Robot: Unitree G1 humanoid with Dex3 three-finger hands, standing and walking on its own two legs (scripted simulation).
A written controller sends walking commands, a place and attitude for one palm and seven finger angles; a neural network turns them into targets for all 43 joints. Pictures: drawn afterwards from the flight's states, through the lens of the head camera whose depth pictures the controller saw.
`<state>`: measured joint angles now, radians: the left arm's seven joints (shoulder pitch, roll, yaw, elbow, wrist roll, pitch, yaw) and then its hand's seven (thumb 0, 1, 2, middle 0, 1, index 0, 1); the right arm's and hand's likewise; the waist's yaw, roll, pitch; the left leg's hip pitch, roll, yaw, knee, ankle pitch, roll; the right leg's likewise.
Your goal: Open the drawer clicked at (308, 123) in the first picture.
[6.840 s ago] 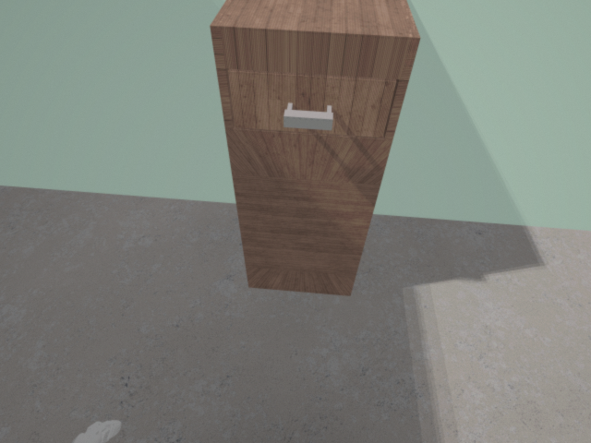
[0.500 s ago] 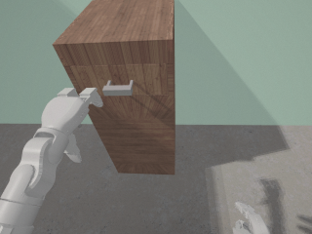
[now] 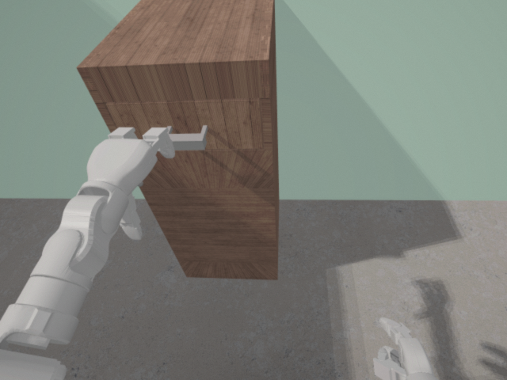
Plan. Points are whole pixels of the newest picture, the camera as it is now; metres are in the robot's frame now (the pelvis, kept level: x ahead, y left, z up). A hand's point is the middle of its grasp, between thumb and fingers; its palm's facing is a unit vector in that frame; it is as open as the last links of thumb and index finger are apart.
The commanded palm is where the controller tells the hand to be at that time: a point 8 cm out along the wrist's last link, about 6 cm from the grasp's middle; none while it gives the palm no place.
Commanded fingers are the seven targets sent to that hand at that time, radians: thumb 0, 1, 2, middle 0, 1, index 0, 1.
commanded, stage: move the hooked fingers above the handle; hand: left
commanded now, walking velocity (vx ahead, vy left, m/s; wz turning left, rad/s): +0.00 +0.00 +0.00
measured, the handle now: (184, 135) +0.60 +0.25 +0.04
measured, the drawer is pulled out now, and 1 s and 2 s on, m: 0.00 0.00 0.00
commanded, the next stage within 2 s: none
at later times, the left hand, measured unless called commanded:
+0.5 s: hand (153, 153) +0.45 +0.24 +0.12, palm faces +0.07 -0.03 -1.00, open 13.8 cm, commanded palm +0.43 +0.25 +0.18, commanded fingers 0.00 -0.50 0.30 -0.30 -1.20 -0.30 -1.20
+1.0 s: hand (167, 138) +0.51 +0.24 +0.11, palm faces +0.00 +0.02 -1.00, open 13.8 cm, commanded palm +0.49 +0.23 +0.16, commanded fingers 0.00 -0.50 0.30 -0.30 -1.20 -0.30 -1.20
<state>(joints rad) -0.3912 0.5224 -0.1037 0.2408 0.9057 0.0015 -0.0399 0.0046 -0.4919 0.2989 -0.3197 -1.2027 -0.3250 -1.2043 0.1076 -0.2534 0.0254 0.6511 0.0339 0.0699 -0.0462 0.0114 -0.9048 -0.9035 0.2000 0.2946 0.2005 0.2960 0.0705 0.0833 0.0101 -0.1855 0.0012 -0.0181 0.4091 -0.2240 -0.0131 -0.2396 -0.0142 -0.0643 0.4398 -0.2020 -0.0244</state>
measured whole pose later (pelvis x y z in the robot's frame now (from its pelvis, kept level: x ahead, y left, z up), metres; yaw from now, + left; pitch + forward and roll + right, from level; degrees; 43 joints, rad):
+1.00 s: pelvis +0.04 +0.02 -0.01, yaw -2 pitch +10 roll +0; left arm -0.81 0.49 -0.10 0.82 1.03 0.05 0.08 0.01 -0.49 0.30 -0.32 -1.20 -0.32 -1.20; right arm 0.26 -0.25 -0.02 0.68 0.03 0.12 -0.02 0.01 -0.90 -0.90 0.20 0.29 0.20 0.30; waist -0.01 0.06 -0.07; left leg -0.37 0.00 0.02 0.51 -0.31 0.01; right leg -0.43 -0.02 -0.02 0.52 -0.27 0.00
